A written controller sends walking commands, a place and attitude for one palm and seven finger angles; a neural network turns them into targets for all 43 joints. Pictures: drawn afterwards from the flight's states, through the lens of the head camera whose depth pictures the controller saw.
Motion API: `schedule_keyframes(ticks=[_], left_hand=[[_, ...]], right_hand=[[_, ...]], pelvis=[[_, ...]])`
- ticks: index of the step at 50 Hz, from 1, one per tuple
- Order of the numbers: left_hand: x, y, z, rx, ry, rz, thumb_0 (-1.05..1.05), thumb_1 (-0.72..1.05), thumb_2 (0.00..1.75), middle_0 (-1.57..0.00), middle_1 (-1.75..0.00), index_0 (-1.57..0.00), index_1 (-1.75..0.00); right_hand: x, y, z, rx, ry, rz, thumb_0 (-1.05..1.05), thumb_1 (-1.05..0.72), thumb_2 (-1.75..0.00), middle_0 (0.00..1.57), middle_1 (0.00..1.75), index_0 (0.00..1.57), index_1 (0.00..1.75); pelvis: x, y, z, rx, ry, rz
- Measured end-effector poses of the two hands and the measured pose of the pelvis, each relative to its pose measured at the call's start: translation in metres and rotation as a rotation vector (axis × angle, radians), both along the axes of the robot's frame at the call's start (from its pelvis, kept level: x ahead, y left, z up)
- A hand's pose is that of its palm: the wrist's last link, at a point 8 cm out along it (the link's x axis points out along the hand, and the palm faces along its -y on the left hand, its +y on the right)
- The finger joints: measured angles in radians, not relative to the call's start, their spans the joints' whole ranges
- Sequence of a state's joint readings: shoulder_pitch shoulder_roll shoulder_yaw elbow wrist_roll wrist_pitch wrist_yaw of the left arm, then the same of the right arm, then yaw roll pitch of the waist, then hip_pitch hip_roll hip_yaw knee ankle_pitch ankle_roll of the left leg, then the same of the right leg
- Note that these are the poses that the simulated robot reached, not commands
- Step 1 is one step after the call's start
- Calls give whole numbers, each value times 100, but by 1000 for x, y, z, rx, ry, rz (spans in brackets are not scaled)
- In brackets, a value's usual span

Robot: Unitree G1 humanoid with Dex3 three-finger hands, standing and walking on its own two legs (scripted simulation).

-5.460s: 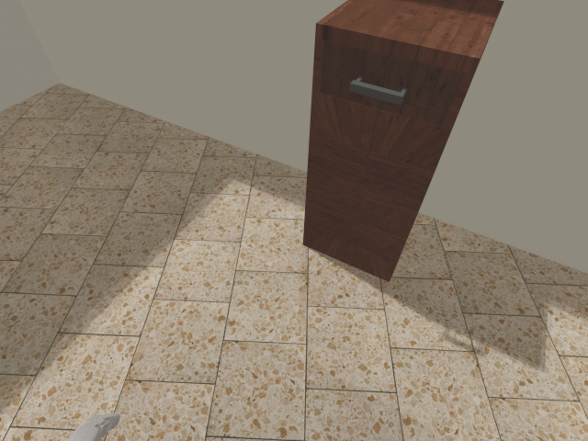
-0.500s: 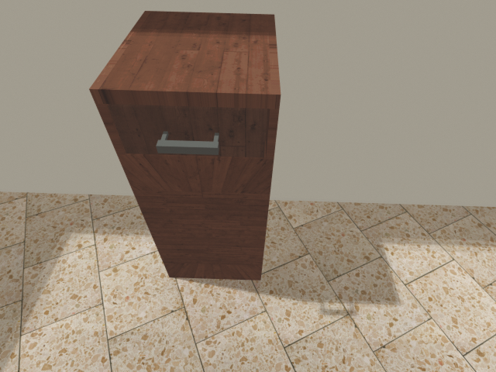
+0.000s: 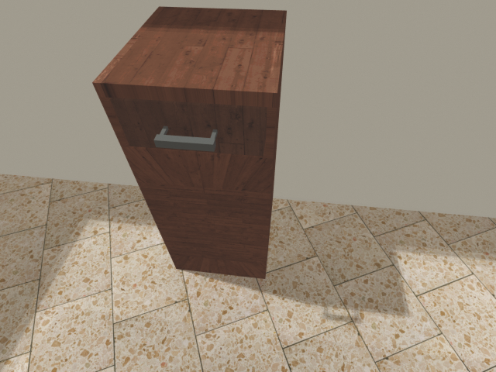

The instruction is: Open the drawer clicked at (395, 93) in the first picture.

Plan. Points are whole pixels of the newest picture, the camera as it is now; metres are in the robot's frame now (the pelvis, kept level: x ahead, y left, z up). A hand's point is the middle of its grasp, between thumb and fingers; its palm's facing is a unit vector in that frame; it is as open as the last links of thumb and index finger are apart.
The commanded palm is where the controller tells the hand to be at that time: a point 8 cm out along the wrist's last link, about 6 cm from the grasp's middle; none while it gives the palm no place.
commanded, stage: come to a stop and stand still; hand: left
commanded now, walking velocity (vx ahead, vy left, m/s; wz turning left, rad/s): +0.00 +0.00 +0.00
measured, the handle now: (187, 137) +0.59 +0.18 +0.03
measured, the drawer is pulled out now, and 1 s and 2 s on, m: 0.00 0.00 0.00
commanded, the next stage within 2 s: look again from close up in 0.32 s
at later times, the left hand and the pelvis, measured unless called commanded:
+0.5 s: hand out of the picture +0.00 +0.19 -0.17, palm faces +0.01 -0.98 -0.21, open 7.4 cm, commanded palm none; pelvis +0.01 +0.02 +0.00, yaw -2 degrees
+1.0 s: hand out of the picture -0.02 +0.25 -0.18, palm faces -0.01 -0.99 -0.17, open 7.4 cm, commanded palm none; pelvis -0.02 +0.09 +0.00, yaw -2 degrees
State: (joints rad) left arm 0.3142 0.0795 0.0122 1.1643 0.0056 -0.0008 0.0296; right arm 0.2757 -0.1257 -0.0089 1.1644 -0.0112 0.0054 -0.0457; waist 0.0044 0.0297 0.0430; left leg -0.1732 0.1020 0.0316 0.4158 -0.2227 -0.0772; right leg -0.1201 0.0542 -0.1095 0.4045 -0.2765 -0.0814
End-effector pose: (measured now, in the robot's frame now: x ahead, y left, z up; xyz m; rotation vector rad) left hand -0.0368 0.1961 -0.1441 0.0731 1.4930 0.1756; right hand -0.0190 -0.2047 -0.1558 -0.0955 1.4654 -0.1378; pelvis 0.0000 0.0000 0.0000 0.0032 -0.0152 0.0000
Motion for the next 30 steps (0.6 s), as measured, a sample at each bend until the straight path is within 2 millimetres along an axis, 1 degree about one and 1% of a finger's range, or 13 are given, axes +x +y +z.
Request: schedule_keyframes(ticks=[5,11,15,22,26,30], left_hand=[[-3,-5,0,-13,12,9,1,91,89,-20,-30,-20,-30],[6,2,0,-1,-9,-1,1,91,89,-20,-30,-20,-30],[17,11,2,15,-28,-14,1,91,89,-20,-30,-20,-30],[34,29,4,50,-68,-39,1,91,89,-20,-30,-20,-30],[36,41,5,61,-94,-92,0,91,89,-20,-30,-20,-30],[36,59,-7,45,-103,-101,1,90,89,-20,-30,-20,-30]], right_hand=[[16,-7,1,-24,-29,11,1,-92,-90,20,30,20,30],[25,-7,3,-34,-49,16,1,-93,-90,20,30,20,30],[24,-4,3,-30,-46,14,1,-93,-90,20,30,20,30],[16,8,2,-10,-24,5,1,-92,-90,20,30,20,30],[17,10,4,-26,-60,-15,2,-93,-90,20,30,20,30],[20,20,4,-52,-126,-13,1,-93,-90,20,30,20,30]], pelvis=[[5,1,1,1,-4,-1],[9,4,1,2,-6,-3],[11,7,1,2,-5,-6],[13,13,2,0,0,-11],[4,25,0,-8,6,-31],[-1,40,-7,-27,-5,-21]])
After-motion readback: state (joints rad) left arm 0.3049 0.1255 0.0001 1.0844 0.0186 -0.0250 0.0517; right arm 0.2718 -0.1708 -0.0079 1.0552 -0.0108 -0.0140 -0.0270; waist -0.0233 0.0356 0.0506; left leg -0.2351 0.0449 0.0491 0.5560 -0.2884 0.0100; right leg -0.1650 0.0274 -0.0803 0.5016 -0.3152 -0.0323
